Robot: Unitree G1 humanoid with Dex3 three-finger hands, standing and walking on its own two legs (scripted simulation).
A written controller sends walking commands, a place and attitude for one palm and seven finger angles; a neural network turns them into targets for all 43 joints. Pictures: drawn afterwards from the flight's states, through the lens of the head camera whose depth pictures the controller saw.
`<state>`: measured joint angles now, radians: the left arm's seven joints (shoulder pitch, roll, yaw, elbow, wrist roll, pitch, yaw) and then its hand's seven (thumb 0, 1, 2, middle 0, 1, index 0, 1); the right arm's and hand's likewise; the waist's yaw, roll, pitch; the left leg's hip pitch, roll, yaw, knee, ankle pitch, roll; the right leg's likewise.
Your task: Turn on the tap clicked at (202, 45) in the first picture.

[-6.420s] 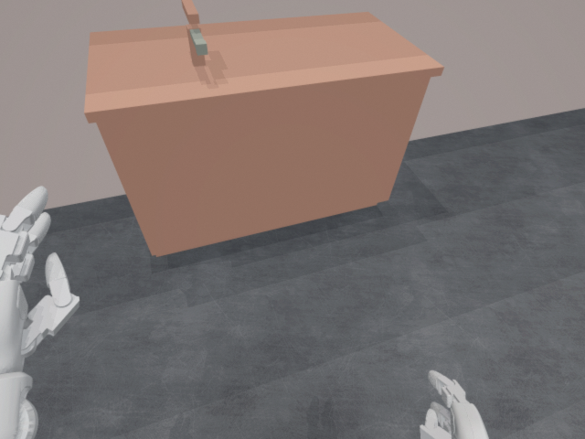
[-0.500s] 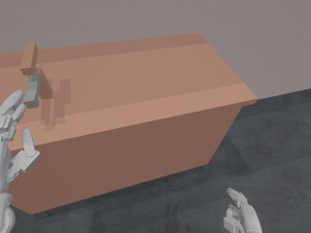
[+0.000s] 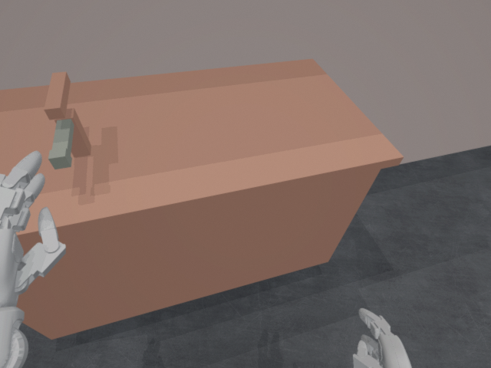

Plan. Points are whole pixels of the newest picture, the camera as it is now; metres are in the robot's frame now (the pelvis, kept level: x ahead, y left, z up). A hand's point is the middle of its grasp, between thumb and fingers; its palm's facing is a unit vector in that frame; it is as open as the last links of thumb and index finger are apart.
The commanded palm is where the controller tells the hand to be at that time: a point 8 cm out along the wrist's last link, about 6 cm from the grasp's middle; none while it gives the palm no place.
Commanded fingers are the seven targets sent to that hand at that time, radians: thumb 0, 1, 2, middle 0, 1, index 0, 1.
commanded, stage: look again from close up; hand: left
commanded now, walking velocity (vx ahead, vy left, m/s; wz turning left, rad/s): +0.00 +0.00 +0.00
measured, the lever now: (60, 158) +0.43 +0.39 +0.07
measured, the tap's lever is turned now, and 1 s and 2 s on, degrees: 0 0 0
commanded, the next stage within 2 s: shuffle to correct the standing spot in 0.08 s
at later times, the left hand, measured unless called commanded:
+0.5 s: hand (58, 235) +0.24 +0.26 +0.14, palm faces +0.41 -0.85 -0.34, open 7.4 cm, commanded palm +0.18 +0.29 +0.17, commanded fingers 0.00 0.90 0.90 -0.20 -0.30 -0.20 -0.30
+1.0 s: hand (57, 176) +0.32 +0.30 +0.15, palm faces +0.45 -0.82 -0.36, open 7.4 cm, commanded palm +0.25 +0.33 +0.17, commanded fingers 0.00 0.90 0.90 -0.20 -0.30 -0.20 -0.30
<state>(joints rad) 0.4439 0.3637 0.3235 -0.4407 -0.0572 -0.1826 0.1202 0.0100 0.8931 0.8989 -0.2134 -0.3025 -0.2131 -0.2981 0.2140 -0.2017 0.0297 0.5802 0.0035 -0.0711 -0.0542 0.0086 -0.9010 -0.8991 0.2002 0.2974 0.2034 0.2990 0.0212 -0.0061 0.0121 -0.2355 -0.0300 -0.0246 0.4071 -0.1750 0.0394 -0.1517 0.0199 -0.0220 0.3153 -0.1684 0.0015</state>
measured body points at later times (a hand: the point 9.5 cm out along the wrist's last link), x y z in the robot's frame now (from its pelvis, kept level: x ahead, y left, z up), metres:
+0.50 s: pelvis +0.03 +0.01 -0.01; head +0.03 +0.03 +0.44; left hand +0.21 +0.31 +0.16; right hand +0.19 -0.22 -0.09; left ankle +0.02 +0.09 -0.75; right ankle +0.00 -0.12 -0.75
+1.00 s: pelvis +0.10 +0.05 -0.03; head +0.13 +0.07 +0.42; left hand +0.29 +0.35 +0.17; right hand +0.28 -0.17 -0.11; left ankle +0.15 +0.15 -0.75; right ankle +0.03 -0.08 -0.68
